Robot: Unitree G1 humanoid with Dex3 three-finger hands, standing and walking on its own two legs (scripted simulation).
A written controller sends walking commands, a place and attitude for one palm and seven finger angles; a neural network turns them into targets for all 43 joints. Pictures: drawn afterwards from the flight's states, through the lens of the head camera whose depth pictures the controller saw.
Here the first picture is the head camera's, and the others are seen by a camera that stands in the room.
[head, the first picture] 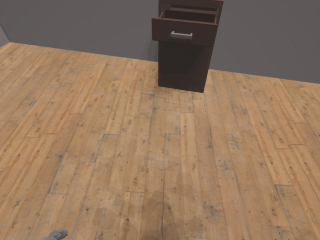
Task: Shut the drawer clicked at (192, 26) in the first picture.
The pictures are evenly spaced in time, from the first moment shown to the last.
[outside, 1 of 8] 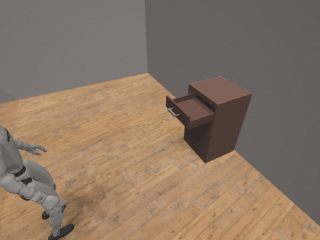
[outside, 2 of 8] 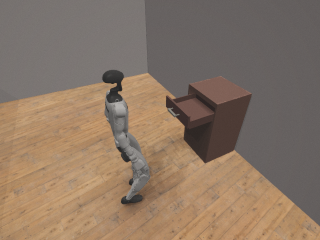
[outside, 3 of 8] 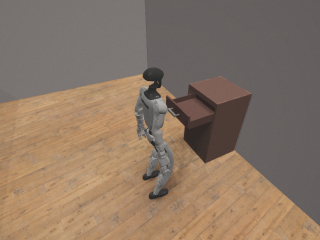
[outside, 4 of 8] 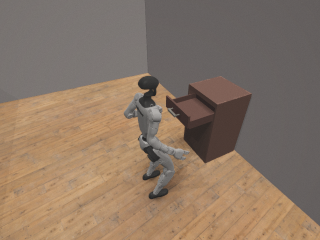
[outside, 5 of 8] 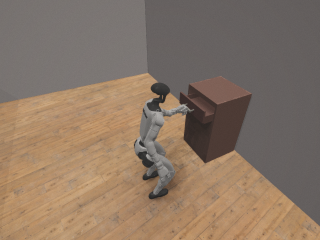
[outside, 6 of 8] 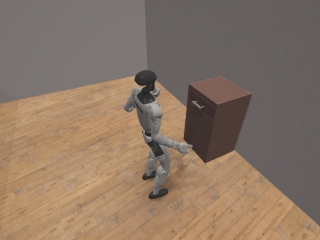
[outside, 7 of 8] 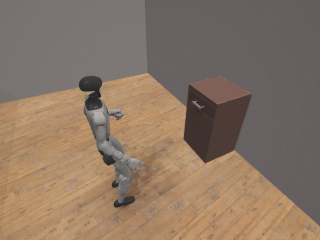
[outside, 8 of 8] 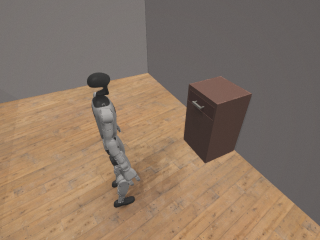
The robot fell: no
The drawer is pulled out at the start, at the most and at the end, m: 0.30 0.30 0.00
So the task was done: yes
